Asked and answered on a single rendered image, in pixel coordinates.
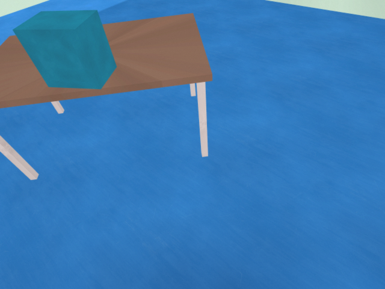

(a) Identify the table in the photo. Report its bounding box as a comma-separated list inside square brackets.
[0, 13, 212, 180]

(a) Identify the carton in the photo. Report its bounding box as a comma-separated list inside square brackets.
[13, 10, 117, 89]

